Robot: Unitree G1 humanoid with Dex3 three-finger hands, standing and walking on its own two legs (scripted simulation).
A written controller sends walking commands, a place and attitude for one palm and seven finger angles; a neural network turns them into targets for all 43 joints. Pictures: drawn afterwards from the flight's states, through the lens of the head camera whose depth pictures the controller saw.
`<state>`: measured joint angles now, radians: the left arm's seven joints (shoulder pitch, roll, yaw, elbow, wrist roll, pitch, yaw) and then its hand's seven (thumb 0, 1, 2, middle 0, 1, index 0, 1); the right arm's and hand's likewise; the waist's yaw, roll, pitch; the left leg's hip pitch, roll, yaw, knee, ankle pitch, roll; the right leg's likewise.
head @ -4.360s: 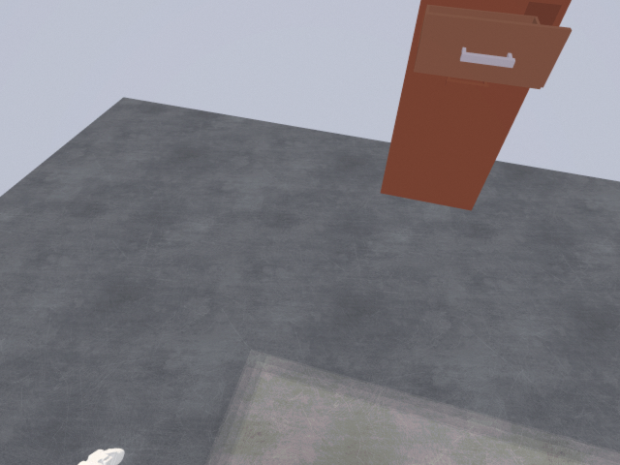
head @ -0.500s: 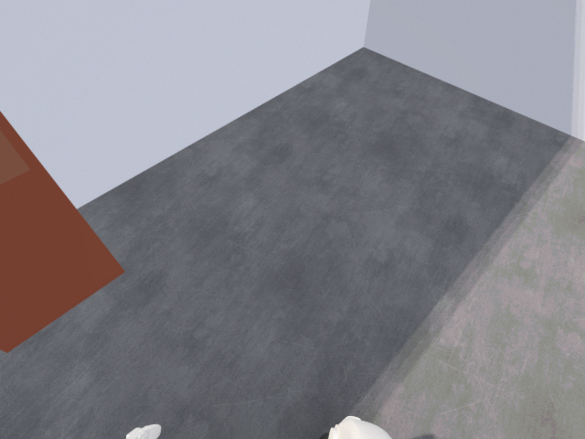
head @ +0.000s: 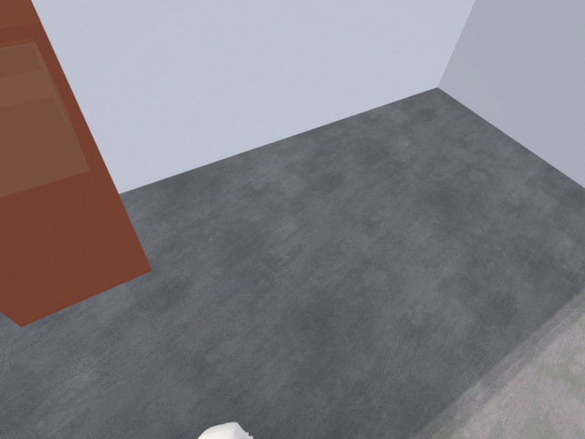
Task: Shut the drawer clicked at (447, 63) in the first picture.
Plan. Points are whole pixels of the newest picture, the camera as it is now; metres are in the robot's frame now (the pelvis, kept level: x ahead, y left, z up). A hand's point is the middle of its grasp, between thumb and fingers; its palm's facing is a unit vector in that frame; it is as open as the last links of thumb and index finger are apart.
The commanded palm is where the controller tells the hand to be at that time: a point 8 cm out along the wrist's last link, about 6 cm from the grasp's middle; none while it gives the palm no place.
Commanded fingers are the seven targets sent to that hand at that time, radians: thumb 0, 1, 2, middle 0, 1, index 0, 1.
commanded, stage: turn to face it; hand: left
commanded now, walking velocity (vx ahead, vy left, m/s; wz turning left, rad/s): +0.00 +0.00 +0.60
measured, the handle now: out of the picture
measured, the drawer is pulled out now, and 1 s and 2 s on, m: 0.20 0.20 0.20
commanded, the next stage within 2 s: take the last steps up to it in 0.90 s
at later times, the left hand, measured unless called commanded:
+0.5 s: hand out of the picture +0.07 +0.16 -0.12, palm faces +0.31 -0.91 -0.30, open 7.3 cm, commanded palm none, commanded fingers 0.00 0.90 0.90 -0.20 -0.30 -0.20 -0.30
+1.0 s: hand out of the picture -0.13 +0.15 -0.16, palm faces +0.57 -0.78 -0.25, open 7.3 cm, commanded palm none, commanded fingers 0.00 0.90 0.90 -0.20 -0.30 -0.20 -0.30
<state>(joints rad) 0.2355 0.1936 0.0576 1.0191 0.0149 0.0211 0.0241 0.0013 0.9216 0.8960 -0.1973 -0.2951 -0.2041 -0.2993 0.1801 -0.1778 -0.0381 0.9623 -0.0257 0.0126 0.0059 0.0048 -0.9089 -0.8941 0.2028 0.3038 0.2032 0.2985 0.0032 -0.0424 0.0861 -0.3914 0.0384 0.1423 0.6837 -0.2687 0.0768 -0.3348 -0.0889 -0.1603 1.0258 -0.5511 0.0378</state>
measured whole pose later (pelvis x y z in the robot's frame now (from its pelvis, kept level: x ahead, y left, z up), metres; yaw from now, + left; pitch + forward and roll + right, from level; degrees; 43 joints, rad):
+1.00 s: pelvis -0.02 -0.04 +0.02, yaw +32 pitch +0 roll -1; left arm 0.26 0.27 0.07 1.01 0.02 0.06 0.02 0.00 0.91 0.90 -0.20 -0.29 -0.20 -0.30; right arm 0.09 -0.20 -0.03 0.92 -0.02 0.03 -0.01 0.00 -0.90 -0.89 0.20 0.30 0.21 0.30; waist 0.05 -0.05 0.09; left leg -0.22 0.01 0.07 0.54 -0.31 0.05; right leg -0.43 -0.11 -0.08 1.04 -0.48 0.07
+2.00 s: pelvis +0.11 +0.16 +0.02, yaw +37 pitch -1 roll +1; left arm 0.27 0.18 0.06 1.07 0.03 -0.02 0.00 0.00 0.92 0.90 -0.19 -0.29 -0.20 -0.30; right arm 0.21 -0.15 -0.04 1.02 -0.02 -0.08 -0.03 -0.02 -0.94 -0.89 0.21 0.30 0.21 0.30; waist 0.02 -0.05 0.03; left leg -0.18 0.00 0.19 0.42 -0.23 0.06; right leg -0.51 -0.10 -0.08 1.09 -0.30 0.00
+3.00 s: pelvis +0.14 +0.21 +0.02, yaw +35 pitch +0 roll +2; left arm 0.29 0.19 0.02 1.11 0.02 0.03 0.04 0.00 0.91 0.90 -0.19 -0.29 -0.20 -0.30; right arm 0.18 -0.14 -0.02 1.06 -0.01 0.00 -0.04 0.00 -0.91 -0.89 0.21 0.30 0.21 0.30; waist 0.03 -0.05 0.03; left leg -0.22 -0.04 0.09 0.41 -0.20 0.04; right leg -0.17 -0.05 -0.02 0.52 -0.33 0.02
